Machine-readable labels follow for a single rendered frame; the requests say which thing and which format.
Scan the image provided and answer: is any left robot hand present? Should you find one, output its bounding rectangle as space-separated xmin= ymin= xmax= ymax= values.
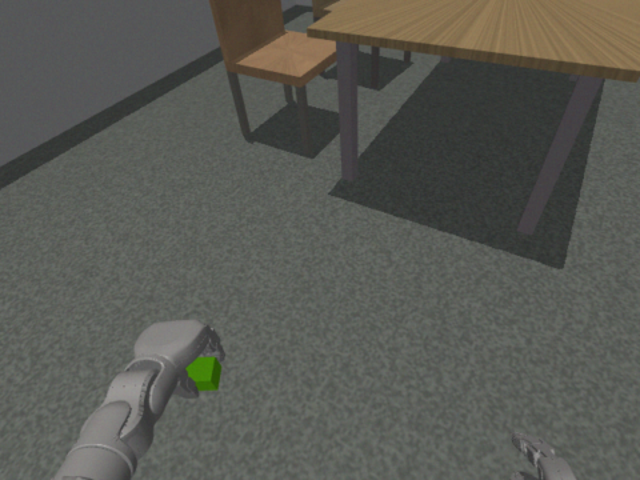
xmin=134 ymin=319 xmax=225 ymax=399

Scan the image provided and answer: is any table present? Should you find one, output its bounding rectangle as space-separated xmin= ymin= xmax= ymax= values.
xmin=306 ymin=0 xmax=640 ymax=235

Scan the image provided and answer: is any small box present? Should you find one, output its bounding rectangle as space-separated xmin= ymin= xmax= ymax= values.
xmin=186 ymin=357 xmax=222 ymax=391

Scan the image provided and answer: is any left robot arm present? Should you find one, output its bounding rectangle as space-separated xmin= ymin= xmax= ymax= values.
xmin=50 ymin=354 xmax=178 ymax=480

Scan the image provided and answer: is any right robot hand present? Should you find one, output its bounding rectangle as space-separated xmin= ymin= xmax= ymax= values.
xmin=510 ymin=432 xmax=577 ymax=480

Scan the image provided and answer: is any chair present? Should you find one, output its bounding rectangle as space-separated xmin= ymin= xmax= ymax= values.
xmin=209 ymin=0 xmax=337 ymax=155
xmin=312 ymin=0 xmax=411 ymax=88

